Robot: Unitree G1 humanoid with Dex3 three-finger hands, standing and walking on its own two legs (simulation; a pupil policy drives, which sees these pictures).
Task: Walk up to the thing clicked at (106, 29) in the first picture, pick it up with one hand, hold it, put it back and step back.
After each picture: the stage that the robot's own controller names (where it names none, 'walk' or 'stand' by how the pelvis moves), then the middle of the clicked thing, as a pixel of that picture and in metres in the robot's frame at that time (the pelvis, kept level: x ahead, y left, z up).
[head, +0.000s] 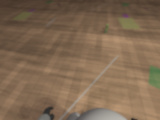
stand; (106, 29) +2.24 -0.39 -0.66
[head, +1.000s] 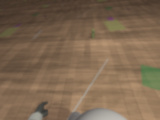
walk; (93, 34) +2.12 +0.08 -0.63
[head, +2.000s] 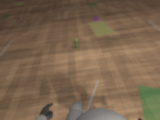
walk; (77, 44) +1.45 +0.38 -0.65
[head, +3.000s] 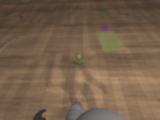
walk; (79, 60) +0.98 +0.25 -0.64
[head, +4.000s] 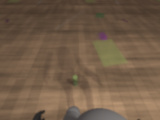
walk; (75, 81) +0.58 +0.19 -0.63
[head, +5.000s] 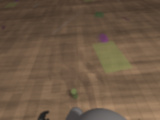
stand; (74, 94) +0.37 +0.21 -0.63
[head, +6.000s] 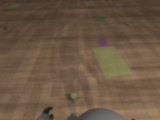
stand; (74, 98) +0.35 +0.19 -0.66
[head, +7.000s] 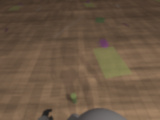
stand; (74, 98) +0.36 +0.20 -0.66
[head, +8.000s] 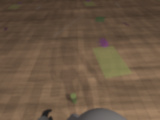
stand; (73, 98) +0.35 +0.20 -0.66
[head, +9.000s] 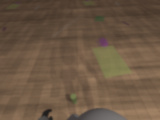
stand; (73, 99) +0.34 +0.20 -0.66
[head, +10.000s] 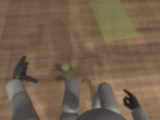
go down; (66, 69) +0.39 +0.22 -0.39
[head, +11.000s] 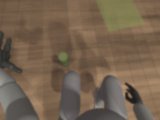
go down; (64, 60) +0.42 +0.24 -0.27
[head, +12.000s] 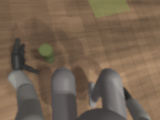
close in; (48, 55) +0.40 +0.27 -0.18
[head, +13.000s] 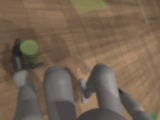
close; (31, 55) +0.40 +0.29 -0.15
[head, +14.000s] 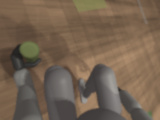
lift; (31, 55) +0.38 +0.29 -0.15
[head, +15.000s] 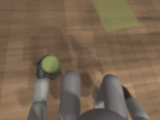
lift; (53, 67) +0.31 +0.26 -0.03
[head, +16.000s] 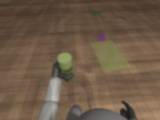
hold; (67, 70) +0.32 +0.17 +0.08
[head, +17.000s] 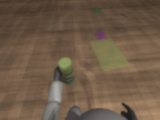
hold; (68, 73) +0.32 +0.17 +0.03
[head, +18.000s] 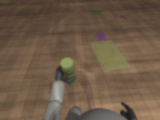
hold; (69, 73) +0.32 +0.16 +0.04
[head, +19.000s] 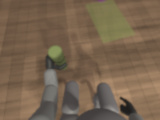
crouch; (60, 60) +0.40 +0.21 -0.04
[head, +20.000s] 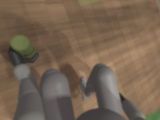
lower; (28, 52) +0.42 +0.29 -0.17
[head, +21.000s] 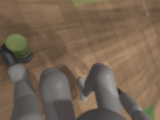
lower; (22, 51) +0.41 +0.31 -0.16
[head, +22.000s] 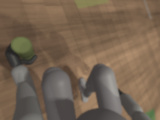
lower; (26, 53) +0.40 +0.31 -0.16
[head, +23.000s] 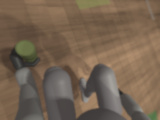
lower; (29, 55) +0.38 +0.30 -0.16
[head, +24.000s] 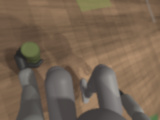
rest; (33, 56) +0.38 +0.29 -0.16
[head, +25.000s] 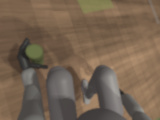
withdraw; (37, 57) +0.38 +0.28 -0.16
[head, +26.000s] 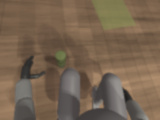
walk; (61, 60) +0.40 +0.25 -0.22
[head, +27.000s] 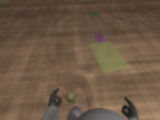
stand; (71, 98) +0.32 +0.19 -0.58
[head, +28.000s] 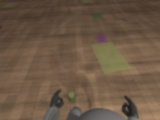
stand; (72, 97) +0.34 +0.21 -0.60
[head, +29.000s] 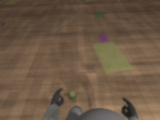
stand; (73, 96) +0.34 +0.20 -0.60
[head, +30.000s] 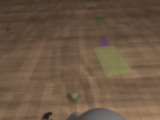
walk; (75, 98) +0.36 +0.19 -0.66
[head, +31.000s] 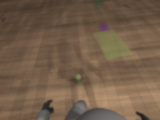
walk; (78, 80) +0.51 +0.19 -0.64
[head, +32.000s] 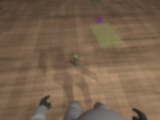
walk; (76, 60) +0.83 +0.22 -0.63
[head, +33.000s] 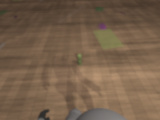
stand; (79, 60) +0.98 +0.22 -0.64
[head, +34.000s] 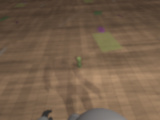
stand; (79, 62) +0.99 +0.22 -0.66
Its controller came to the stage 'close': yes
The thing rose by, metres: 0.68
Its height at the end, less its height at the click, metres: +0.00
